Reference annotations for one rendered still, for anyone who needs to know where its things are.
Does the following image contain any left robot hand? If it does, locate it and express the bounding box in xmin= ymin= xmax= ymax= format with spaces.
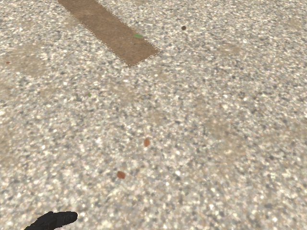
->
xmin=24 ymin=211 xmax=78 ymax=230

